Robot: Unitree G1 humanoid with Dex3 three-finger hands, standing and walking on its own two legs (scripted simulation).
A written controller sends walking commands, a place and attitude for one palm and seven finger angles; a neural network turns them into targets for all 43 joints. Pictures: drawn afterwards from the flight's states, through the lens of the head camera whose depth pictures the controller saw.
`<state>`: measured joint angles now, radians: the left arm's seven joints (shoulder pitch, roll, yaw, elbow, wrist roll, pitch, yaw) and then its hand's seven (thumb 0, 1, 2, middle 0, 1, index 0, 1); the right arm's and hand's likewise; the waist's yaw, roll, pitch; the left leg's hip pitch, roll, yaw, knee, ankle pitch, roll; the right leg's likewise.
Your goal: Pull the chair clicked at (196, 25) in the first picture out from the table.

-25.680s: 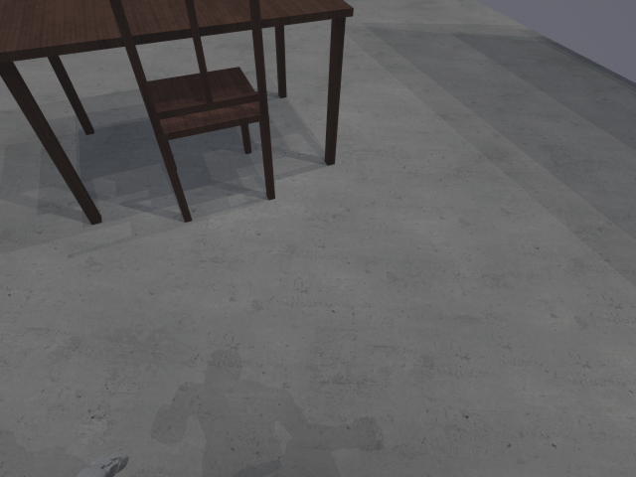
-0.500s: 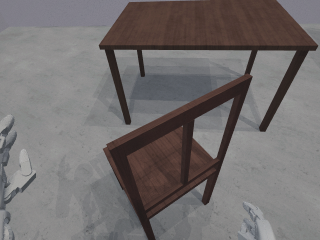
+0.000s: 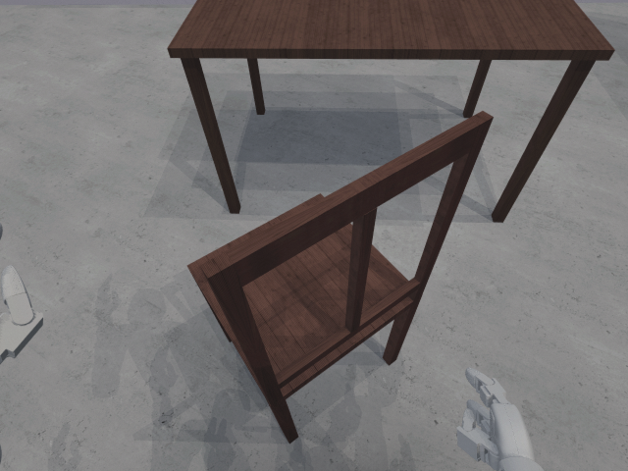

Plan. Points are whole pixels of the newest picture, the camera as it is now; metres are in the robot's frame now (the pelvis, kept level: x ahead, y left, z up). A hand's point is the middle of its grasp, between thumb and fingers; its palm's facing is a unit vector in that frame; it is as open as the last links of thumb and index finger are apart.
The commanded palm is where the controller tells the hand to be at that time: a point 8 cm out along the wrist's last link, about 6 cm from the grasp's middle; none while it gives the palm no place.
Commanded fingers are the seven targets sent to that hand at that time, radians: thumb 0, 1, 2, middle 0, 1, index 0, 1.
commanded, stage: step back with the hand held close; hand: left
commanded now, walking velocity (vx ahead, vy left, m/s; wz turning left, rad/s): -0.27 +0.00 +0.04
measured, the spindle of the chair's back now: (357, 280) +0.41 -0.02 -0.06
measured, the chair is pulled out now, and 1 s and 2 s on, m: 0.65 0.65 0.65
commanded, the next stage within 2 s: none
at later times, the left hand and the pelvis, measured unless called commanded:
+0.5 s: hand (16, 393) +0.15 +0.26 +0.16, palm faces +0.49 -0.74 -0.46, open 7.4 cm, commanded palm +0.09 +0.29 +0.18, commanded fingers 0.00 0.90 0.90 -0.20 -0.30 -0.20 -0.30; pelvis -0.04 -0.01 -0.01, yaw +1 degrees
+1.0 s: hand (24, 393) +0.15 +0.25 +0.16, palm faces +0.44 -0.73 -0.51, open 7.4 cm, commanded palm +0.08 +0.29 +0.18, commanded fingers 0.00 0.90 0.90 -0.20 -0.30 -0.20 -0.30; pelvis -0.06 -0.01 -0.02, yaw +2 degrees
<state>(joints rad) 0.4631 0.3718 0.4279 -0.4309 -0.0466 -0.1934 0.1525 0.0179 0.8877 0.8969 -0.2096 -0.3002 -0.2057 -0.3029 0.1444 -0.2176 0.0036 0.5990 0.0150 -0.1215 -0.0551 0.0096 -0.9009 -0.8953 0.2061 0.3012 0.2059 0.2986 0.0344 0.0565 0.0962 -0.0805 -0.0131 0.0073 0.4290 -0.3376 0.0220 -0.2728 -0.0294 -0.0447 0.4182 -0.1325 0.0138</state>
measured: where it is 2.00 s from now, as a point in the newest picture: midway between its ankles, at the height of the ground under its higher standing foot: outside the picture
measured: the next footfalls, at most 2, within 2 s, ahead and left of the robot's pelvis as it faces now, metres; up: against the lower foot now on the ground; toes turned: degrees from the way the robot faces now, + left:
right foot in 1.70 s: -0.04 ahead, -0.16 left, +0.00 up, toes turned -2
